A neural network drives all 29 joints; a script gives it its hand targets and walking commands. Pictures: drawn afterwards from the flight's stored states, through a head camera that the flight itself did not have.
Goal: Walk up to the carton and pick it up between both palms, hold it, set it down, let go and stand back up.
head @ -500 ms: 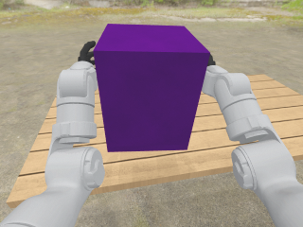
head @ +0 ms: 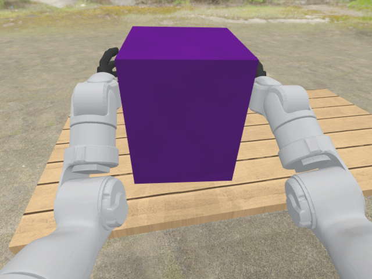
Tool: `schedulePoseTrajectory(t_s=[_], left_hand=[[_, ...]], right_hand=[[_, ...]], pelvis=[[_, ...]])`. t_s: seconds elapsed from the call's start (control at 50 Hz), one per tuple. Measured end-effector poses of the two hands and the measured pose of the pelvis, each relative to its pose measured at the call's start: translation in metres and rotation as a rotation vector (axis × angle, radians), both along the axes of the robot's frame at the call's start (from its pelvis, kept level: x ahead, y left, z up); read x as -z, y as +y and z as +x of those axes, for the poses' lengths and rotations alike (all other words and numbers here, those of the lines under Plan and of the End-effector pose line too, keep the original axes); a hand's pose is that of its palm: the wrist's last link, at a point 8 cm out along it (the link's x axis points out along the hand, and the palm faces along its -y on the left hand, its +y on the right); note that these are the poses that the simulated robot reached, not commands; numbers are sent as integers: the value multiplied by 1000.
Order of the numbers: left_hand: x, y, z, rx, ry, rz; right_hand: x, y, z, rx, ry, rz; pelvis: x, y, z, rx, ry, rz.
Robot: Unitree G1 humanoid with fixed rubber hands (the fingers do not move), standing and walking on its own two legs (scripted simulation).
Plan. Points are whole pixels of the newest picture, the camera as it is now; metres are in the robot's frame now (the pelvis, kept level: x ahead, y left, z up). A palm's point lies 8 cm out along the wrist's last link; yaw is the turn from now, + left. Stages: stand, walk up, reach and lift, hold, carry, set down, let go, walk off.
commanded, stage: hold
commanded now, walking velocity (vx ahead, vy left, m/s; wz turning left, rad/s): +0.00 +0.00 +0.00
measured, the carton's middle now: (182, 103) +0.38 +0.01 +0.27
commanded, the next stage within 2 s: set down in 1.72 s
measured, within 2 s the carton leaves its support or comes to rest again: neither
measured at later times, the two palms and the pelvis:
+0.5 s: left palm (110, 88) +0.38 +0.15 +0.30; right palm (256, 91) +0.37 -0.14 +0.29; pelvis +0.00 +0.00 +0.00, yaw +0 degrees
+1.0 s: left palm (107, 86) +0.38 +0.15 +0.31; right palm (255, 89) +0.37 -0.14 +0.30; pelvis +0.00 +0.00 +0.00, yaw +0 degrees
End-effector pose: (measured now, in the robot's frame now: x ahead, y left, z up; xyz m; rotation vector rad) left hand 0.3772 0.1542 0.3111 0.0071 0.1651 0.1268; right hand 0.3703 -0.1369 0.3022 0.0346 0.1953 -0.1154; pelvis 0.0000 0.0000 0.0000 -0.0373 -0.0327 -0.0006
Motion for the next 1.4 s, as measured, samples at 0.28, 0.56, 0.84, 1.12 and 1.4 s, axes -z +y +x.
schedulePoseTrajectory(t_s=[0.28, 0.56, 0.84, 1.12, 1.4], left_hand=[[9, -1, 4, 1, 4, -9], [8, -3, 2, -1, 2, -10], [4, -1, -1, -6, -2, -9], [4, 0, -2, -2, 2, -14], [3, 2, -1, -4, 5, -12]], right_hand=[[7, -1, 3, 1, 5, -11], [8, -3, 1, 3, 4, 0], [3, -1, -1, -2, 1, 1], [1, 0, -3, 1, 5, -9], [0, 2, -2, 2, 9, -4]], pelvis=[[0, 0, 3, -1, 3, -2], [0, 1, 4, 3, -3, -3], [0, 1, 2, 1, -1, -3], [0, 1, -1, 1, 4, -3], [0, 2, -2, 0, 10, -3]])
